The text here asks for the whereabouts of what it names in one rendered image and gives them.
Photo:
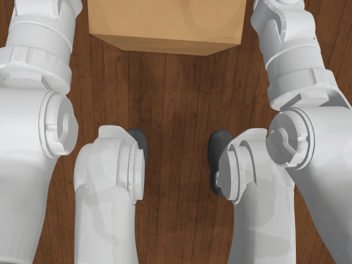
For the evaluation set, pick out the robot right upper arm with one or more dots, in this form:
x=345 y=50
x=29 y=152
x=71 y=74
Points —
x=314 y=145

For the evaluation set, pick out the robot right forearm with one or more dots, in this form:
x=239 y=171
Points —
x=292 y=57

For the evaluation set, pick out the robot left forearm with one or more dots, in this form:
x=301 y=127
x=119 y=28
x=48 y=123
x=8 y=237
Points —
x=39 y=44

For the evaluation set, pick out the right robot foot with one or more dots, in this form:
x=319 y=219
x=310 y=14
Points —
x=217 y=142

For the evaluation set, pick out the robot left upper arm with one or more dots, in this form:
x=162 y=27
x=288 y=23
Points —
x=37 y=126

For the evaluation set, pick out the robot right shin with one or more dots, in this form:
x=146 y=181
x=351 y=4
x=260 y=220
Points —
x=250 y=134

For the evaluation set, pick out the carton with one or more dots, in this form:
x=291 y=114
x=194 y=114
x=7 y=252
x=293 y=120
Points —
x=194 y=27

